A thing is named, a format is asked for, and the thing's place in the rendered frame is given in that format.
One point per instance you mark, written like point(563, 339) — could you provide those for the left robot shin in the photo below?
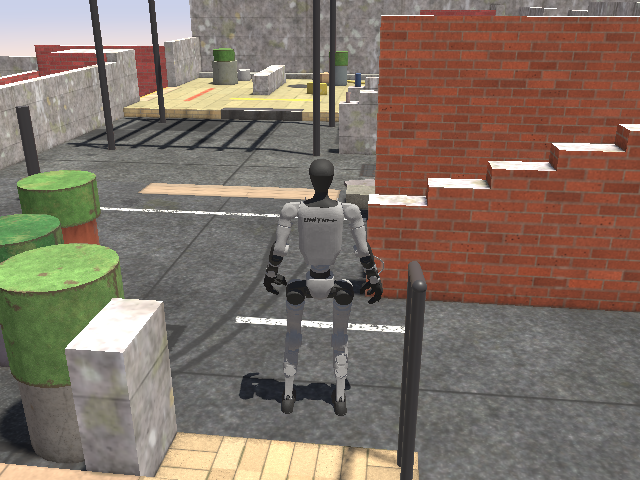
point(289, 367)

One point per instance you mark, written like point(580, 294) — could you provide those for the robot left upper arm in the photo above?
point(288, 212)

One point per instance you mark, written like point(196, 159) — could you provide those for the right robot forearm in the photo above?
point(369, 267)

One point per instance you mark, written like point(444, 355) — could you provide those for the robot right upper arm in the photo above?
point(353, 214)

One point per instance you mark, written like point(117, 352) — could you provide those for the left robot forearm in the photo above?
point(273, 263)

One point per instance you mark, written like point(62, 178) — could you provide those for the right robot foot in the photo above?
point(340, 407)

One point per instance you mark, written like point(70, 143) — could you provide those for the robot right hand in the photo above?
point(377, 288)

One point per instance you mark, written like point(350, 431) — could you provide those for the robot left hand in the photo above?
point(279, 279)

